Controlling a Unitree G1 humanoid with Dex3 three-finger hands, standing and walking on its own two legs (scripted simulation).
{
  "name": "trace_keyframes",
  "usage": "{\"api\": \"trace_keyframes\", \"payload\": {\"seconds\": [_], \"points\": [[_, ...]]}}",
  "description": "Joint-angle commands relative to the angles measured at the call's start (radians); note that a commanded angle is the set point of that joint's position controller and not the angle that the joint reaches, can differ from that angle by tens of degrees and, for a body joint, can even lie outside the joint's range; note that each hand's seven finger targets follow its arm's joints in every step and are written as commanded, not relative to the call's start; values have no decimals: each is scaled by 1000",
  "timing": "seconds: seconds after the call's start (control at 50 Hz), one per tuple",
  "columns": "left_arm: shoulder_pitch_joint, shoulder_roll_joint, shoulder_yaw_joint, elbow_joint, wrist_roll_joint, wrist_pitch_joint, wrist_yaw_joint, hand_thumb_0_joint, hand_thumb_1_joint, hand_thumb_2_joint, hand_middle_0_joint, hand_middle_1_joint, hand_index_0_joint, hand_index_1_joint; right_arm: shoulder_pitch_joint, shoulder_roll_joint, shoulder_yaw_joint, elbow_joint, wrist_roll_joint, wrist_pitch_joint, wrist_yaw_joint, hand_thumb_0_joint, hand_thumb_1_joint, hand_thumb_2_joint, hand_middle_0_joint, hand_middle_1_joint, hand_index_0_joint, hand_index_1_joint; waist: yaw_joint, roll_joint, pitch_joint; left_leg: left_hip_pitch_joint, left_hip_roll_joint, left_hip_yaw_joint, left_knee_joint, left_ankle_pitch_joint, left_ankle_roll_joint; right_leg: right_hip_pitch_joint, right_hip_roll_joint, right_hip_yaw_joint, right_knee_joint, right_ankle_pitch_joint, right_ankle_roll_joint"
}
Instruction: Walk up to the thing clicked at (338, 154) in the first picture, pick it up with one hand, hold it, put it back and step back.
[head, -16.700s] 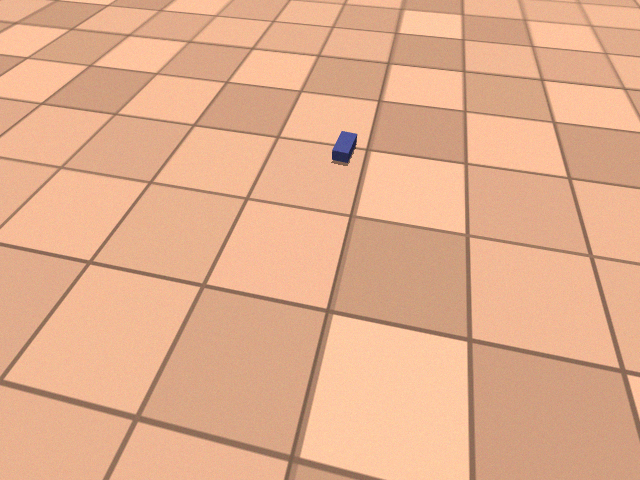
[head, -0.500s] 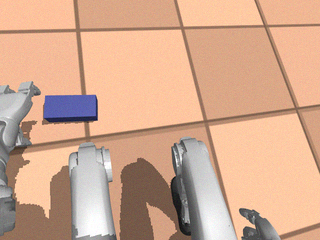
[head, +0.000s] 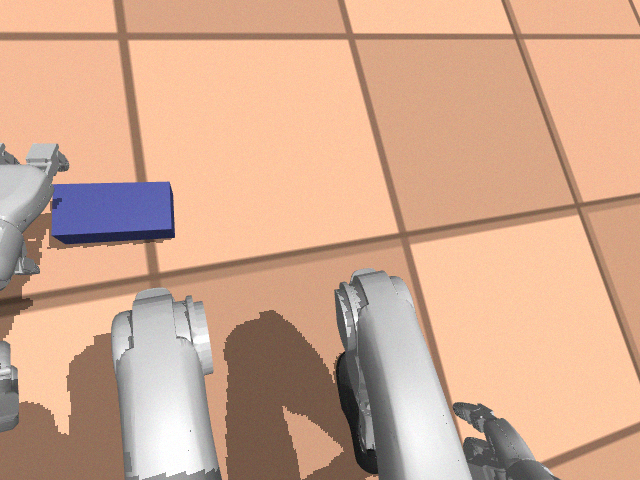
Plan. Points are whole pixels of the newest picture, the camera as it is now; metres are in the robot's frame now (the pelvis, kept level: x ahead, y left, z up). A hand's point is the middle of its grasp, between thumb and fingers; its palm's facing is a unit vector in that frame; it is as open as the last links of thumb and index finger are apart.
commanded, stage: rise first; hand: left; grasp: from above
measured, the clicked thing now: (117, 212) +0.48 +0.27 -0.31
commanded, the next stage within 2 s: approach in 1.84 s
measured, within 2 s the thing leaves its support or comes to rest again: neither
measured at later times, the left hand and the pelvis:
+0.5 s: hand (43, 216) +0.43 +0.32 -0.17, palm faces -0.44 -0.07 -0.90, open 14.2 cm; pelvis +0.00 +0.00 -0.01, yaw -1 degrees
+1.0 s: hand (52, 220) +0.43 +0.32 -0.19, palm faces -0.44 -0.07 -0.90, open 14.2 cm; pelvis +0.00 -0.01 -0.02, yaw -1 degrees
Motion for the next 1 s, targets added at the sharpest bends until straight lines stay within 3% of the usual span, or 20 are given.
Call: {"api": "trace_keyframes", "payload": {"seconds": [0.0,0.02,0.06,0.14,0.3,0.32,0.36,0.62,0.66,0.7,0.74,0.78,0.84,0.88,0.98], "points": [[-311,241,40,-112,-18,-2,60,0,-536,995,-54,-1016,-64,-1003,172,-252,-72,-22,-13,0,-8,0,-908,-902,200,300,200,300,-13,303,-620,614,0,153,-236,105,54,153,0,-180,-235,213,-76],[-314,260,53,-116,-19,4,66,0,-538,995,-55,-1015,-64,-1004,175,-253,-73,-19,-11,-3,-8,0,-910,-903,200,300,200,300,0,307,-636,630,0,154,-234,117,55,157,-2,-177,-231,222,-77],[-325,250,41,-101,-15,13,72,0,-532,987,-54,-1024,-68,-1008,183,-253,-72,-15,-17,-7,-6,0,-911,-903,200,300,200,300,-17,317,-640,639,4,149,-227,137,54,152,0,-183,-218,242,-77],[-330,266,56,-90,-25,28,77,0,-535,993,-56,-1014,-66,-1001,178,-257,-71,-20,-15,-10,-5,0,-909,-903,200,300,200,300,-7,329,-645,630,4,150,-228,115,53,146,0,-182,-214,220,-77],[-324,276,54,-45,-34,28,74,0,-542,1001,-60,-1015,-68,-1005,185,-258,-53,-19,-22,-8,-3,0,-910,-903,199,300,200,300,-21,289,-613,555,1,154,-203,95,61,176,4,-180,-222,217,-73],[-331,297,64,-41,-32,28,74,0,-611,1074,-66,-971,-40,-996,180,-264,-53,-21,-23,-9,-3,0,-912,-903,199,300,200,300,-20,295,-615,559,2,154,-200,92,61,171,3,-180,-217,216,-74],[-333,283,49,-42,-32,28,74,0,-561,1019,-63,-1010,-62,-1009,179,-264,-51,-24,-23,-12,-1,0,-910,-903,199,300,200,300,-23,316,-597,558,2,154,-205,77,59,161,3,-182,-217,202,-76],[-317,306,66,-18,-27,8,95,0,-560,1022,-70,-994,-65,-998,175,-276,-40,-22,-34,-12,3,0,-907,-902,199,300,199,300,-30,328,-594,555,1,151,-183,87,55,163,8,-189,-201,215,-75],[-334,299,61,-16,-21,5,100,0,-564,1029,-70,-994,-63,-1000,182,-276,-36,-14,-40,-11,5,0,-908,-903,199,300,200,300,-46,307,-596,539,0,148,-176,89,57,171,9,-191,-202,222,-73],[-338,314,68,-19,-27,3,105,0,-561,1026,-68,-996,-63,-1000,175,-279,-37,-14,-36,-13,3,0,-906,-902,200,300,200,300,-33,323,-602,550,2,148,-174,93,54,160,7,-191,-193,221,-74],[-327,292,51,5,-18,3,107,0,-560,1024,-71,-1002,-67,-1006,176,-276,-31,-13,-45,-14,6,0,-909,-903,199,300,200,300,-50,306,-583,530,1,147,-169,91,57,173,10,-194,-200,228,-72],[-339,317,69,-7,-19,5,114,0,-545,1017,-73,-995,-71,-996,175,-281,-32,-12,-45,-14,5,0,-905,-901,200,300,200,300,-44,317,-602,545,0,146,-166,101,56,168,8,-192,-191,234,-71],[-330,300,51,24,-15,10,116,0,-558,1023,-73,-999,-68,-1003,169,-278,-30,-11,-45,-21,8,0,-909,-903,199,300,200,300,-56,308,-560,522,2,147,-163,81,58,158,11,-195,-196,222,-72],[-335,323,72,12,-19,12,121,0,-563,1028,-73,-998,-66,-1004,167,-282,-31,-9,-44,-22,5,0,-908,-903,199,300,200,300,-43,314,-585,528,0,147,-160,81,56,162,8,-191,-191,221,-73],[-354,316,69,-8,-16,17,129,0,-570,1037,-77,-984,-65,-996,168,-284,-28,-12,-49,-27,8,0,-908,-903,200,300,200,300,-50,346,-595,552,-1,144,-164,91,52,156,9,-200,-175,227,-74]]}}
